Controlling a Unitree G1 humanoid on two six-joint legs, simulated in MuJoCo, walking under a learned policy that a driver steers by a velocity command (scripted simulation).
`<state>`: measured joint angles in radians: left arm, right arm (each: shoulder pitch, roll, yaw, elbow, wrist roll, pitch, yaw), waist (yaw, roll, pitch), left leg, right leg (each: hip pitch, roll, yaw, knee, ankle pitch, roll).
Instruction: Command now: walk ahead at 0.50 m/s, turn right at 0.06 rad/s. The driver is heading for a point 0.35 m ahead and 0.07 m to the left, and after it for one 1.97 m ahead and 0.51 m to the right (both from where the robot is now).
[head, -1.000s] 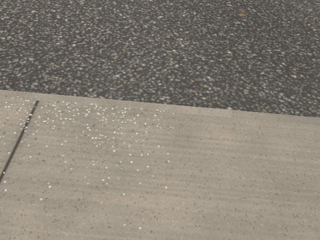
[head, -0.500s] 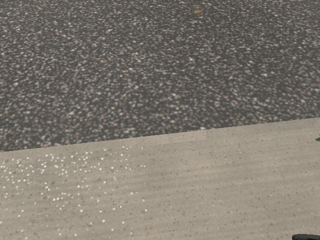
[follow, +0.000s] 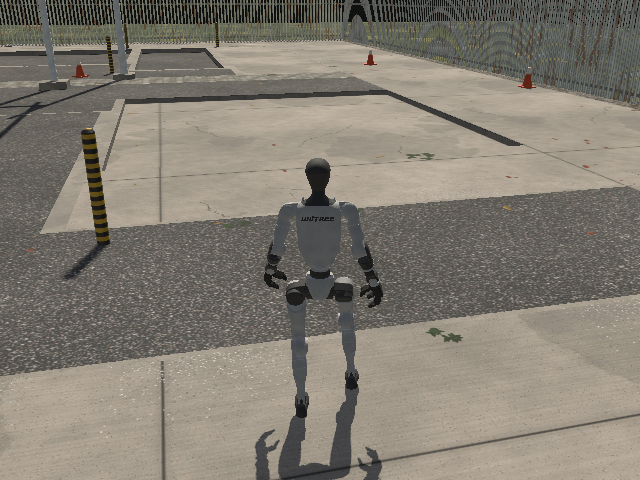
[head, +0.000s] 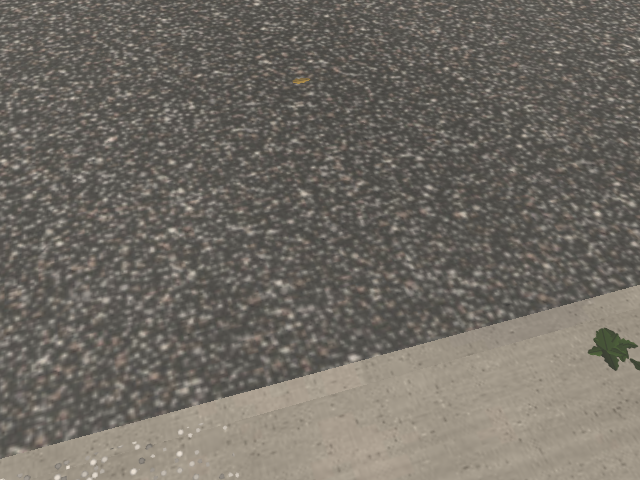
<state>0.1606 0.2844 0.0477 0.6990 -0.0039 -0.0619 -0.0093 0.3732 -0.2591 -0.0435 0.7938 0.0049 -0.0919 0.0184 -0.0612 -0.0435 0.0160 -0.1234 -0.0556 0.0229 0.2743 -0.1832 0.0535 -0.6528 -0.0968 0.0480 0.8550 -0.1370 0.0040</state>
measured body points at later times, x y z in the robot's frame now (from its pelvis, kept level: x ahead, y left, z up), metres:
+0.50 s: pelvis +0.26 -0.05 +0.00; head +0.29 -0.06 +0.45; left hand +0.28 +0.23 -0.12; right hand +0.46 -0.30 -0.09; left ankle +0.38 +0.12 -0.69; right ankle +0.25 -0.15 -0.75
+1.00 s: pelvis +0.50 -0.02 +0.00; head +0.52 -0.03 +0.45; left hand +0.75 +0.19 -0.09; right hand +0.46 -0.31 -0.12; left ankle +0.47 +0.10 -0.75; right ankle +0.59 -0.21 -0.68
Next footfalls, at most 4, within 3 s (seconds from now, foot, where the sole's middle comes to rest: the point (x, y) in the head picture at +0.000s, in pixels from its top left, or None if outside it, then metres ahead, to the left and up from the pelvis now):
0.20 right None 0.29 -0.15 -0.78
0.68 left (261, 469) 0.51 0.10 -0.78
1.18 right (408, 377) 0.70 -0.23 -0.78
1.74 left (372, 247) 1.08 -0.20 -0.78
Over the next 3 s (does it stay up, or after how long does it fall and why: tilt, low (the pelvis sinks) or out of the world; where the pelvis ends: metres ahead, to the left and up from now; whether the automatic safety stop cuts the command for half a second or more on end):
stays up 1.33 -0.36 -0.02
